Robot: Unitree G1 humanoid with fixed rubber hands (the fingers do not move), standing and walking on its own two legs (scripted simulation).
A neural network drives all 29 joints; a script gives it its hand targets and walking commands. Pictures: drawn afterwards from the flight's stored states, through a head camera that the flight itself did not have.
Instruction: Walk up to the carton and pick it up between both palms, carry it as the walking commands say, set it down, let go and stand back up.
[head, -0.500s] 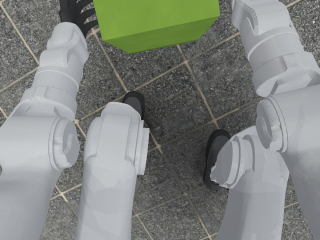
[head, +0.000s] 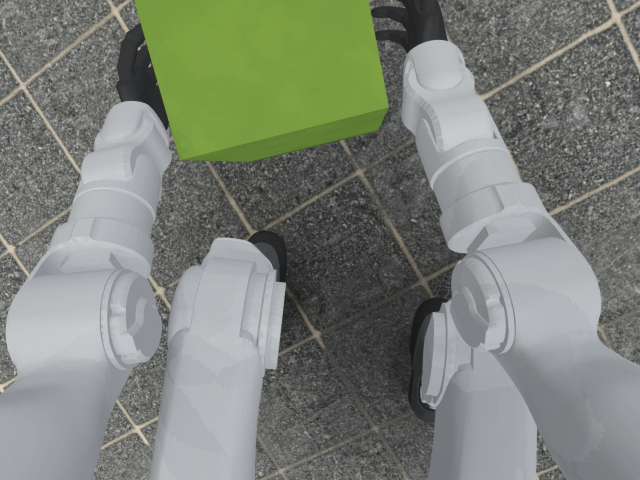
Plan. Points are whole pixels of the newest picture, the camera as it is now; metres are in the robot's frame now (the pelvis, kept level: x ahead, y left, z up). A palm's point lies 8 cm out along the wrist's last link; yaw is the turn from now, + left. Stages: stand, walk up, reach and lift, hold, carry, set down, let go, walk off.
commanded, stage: reach and lift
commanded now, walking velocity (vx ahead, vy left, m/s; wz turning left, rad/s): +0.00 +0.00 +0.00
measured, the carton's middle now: (280, 53) +0.52 +0.16 -0.25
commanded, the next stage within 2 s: none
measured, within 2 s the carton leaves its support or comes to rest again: leaves its support in 0.40 s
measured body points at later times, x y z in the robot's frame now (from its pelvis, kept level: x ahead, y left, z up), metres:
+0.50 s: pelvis -0.04 +0.01 +0.00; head +0.31 +0.07 +0.26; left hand +0.44 +0.28 -0.18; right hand +0.54 +0.01 -0.14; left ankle +0.14 +0.17 -0.34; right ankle +0.08 -0.13 -0.34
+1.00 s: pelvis -0.02 +0.01 +0.03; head +0.35 +0.07 +0.27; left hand +0.44 +0.29 -0.15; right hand +0.54 +0.02 -0.13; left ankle +0.14 +0.17 -0.34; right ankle +0.08 -0.13 -0.34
